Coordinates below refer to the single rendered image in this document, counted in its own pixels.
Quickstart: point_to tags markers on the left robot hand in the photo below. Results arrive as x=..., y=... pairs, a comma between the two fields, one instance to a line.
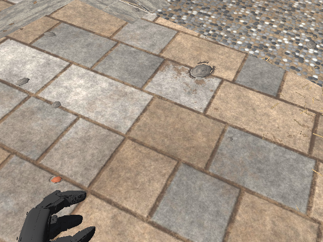
x=41, y=226

